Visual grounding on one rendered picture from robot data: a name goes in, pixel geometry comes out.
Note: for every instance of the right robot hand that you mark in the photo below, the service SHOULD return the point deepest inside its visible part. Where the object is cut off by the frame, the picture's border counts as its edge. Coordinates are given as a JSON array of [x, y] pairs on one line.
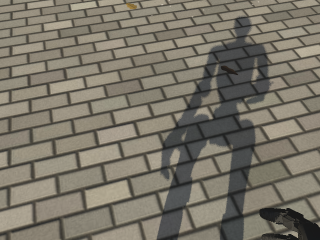
[[292, 220]]

